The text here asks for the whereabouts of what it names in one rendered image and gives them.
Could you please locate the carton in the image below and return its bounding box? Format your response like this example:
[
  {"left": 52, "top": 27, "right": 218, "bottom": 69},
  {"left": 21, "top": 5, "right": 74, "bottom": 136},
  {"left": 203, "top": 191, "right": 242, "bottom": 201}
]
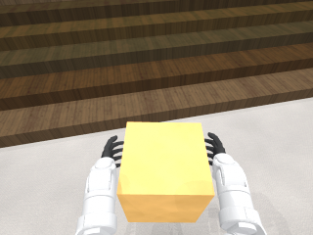
[{"left": 116, "top": 121, "right": 215, "bottom": 223}]

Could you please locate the robot right forearm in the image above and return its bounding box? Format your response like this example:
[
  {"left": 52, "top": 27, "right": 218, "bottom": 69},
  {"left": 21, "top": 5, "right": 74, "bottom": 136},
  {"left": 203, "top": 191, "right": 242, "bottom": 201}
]
[{"left": 212, "top": 153, "right": 267, "bottom": 235}]

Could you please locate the left robot hand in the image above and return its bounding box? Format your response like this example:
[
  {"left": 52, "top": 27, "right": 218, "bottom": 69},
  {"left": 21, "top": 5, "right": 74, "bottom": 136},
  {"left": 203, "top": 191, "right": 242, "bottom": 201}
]
[{"left": 101, "top": 135, "right": 124, "bottom": 168}]

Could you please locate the robot left forearm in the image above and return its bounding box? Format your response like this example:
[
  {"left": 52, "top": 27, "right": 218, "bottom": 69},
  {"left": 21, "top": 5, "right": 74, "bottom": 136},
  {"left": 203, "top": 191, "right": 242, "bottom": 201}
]
[{"left": 74, "top": 157, "right": 117, "bottom": 235}]

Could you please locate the right robot hand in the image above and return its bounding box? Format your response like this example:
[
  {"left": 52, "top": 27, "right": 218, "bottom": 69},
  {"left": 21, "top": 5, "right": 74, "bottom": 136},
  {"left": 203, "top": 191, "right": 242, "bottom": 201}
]
[{"left": 204, "top": 132, "right": 226, "bottom": 165}]

